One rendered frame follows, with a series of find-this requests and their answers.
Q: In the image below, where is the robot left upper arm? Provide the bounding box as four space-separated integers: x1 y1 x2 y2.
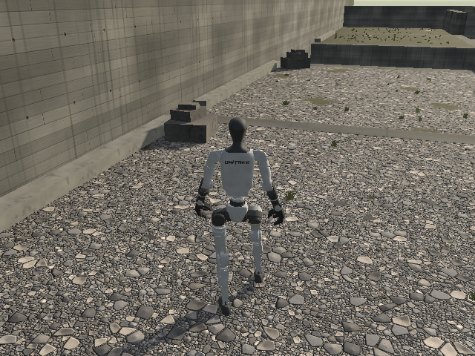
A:
201 149 222 190

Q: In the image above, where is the robot right forearm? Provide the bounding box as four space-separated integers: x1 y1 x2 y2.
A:
266 180 283 211

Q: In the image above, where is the robot right hand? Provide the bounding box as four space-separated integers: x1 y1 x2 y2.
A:
268 208 285 225

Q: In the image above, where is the robot left forearm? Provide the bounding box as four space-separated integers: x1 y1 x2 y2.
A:
196 178 209 205

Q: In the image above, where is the robot left hand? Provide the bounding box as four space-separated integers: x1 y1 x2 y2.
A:
195 202 212 218

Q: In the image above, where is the left robot shin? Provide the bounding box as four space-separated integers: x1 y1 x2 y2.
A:
216 254 229 305

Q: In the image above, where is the robot right upper arm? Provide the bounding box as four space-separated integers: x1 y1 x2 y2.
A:
253 150 273 191

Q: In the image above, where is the robot torso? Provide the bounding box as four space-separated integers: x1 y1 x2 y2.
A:
220 146 255 223

